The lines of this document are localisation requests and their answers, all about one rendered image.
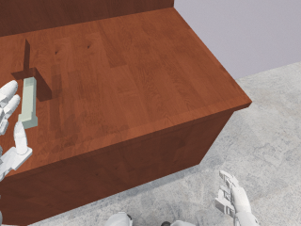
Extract robot left hand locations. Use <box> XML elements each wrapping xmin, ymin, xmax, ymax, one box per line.
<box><xmin>0</xmin><ymin>80</ymin><xmax>33</xmax><ymax>182</ymax></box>

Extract robot right hand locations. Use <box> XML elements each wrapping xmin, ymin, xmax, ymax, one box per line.
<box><xmin>214</xmin><ymin>170</ymin><xmax>252</xmax><ymax>218</ymax></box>

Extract right robot forearm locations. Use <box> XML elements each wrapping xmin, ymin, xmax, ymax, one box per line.
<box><xmin>233</xmin><ymin>211</ymin><xmax>260</xmax><ymax>226</ymax></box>

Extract tap lever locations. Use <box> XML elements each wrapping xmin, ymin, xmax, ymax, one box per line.
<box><xmin>18</xmin><ymin>76</ymin><xmax>38</xmax><ymax>129</ymax></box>

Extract robot left thigh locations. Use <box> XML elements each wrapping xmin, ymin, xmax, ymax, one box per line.
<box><xmin>103</xmin><ymin>213</ymin><xmax>133</xmax><ymax>226</ymax></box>

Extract counter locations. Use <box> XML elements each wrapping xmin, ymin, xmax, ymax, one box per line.
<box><xmin>0</xmin><ymin>0</ymin><xmax>252</xmax><ymax>226</ymax></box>

